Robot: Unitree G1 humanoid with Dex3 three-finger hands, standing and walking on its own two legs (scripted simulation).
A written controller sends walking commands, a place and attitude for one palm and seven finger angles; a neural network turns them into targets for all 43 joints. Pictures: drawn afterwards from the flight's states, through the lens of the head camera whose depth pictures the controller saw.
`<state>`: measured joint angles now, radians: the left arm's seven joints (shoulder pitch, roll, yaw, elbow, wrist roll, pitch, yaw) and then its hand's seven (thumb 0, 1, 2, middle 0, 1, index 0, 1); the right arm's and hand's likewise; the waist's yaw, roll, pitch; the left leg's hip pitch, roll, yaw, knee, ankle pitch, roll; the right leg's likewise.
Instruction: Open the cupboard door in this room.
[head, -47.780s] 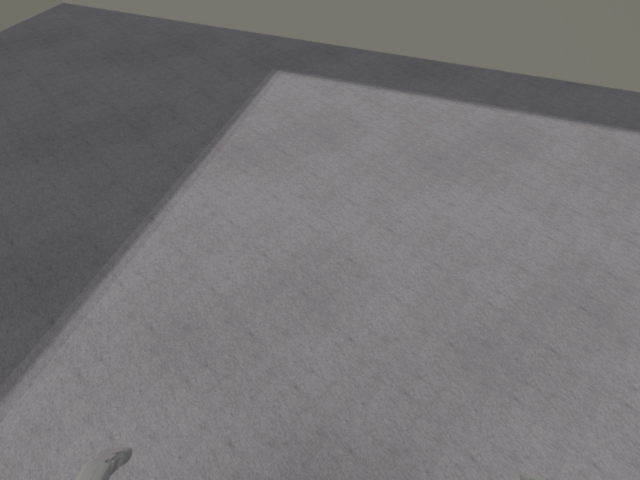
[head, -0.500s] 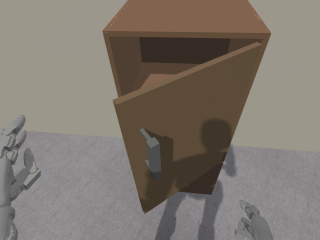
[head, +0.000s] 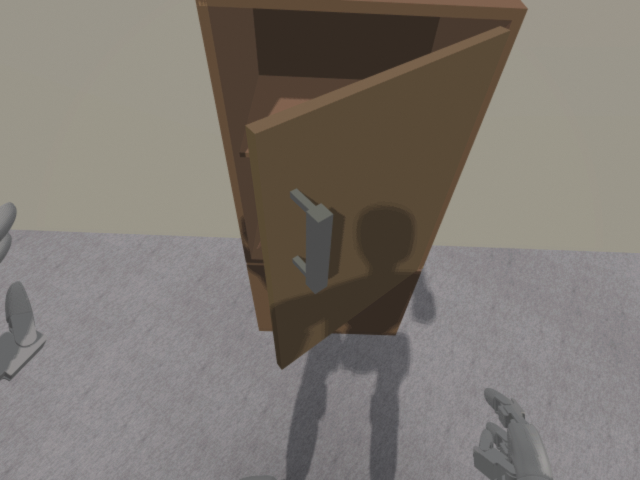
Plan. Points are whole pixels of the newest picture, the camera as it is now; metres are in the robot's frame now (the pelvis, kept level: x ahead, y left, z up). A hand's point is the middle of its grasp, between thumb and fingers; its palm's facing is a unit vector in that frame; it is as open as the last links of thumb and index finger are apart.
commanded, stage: step back with the hand held close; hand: left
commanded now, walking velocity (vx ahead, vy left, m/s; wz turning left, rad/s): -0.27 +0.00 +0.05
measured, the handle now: (308, 243) +0.39 +0.05 +0.08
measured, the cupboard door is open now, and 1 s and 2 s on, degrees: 40 40 40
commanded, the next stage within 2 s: stop stepping back and stand still in 0.34 s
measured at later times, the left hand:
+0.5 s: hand out of the picture +0.07 +0.30 +0.18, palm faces +0.53 -0.75 -0.39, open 7.4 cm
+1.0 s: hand out of the picture +0.00 +0.25 +0.16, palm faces +0.34 -0.85 -0.41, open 7.4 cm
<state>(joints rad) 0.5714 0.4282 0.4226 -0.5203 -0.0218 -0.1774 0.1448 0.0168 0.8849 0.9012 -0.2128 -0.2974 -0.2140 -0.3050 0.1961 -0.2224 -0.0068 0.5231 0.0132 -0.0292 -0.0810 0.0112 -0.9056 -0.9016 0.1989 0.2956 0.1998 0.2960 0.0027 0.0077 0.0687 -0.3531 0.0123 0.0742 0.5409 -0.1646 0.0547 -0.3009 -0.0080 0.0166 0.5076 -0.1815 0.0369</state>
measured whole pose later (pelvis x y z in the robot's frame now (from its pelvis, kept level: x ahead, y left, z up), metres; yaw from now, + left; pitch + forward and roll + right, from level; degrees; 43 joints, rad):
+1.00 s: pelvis -0.24 +0.01 +0.00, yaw -3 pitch -3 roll +1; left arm 0.48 0.42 0.40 -0.45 -0.04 -0.15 0.15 0.02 0.89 0.90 -0.21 -0.30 -0.21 -0.30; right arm 0.25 -0.20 0.01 0.67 -0.01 -0.15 -0.06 0.01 -0.91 -0.90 0.20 0.30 0.20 0.30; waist -0.07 -0.06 0.02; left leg -0.31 -0.03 0.08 0.49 -0.13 0.06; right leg -0.37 0.01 -0.01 0.93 -0.43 0.00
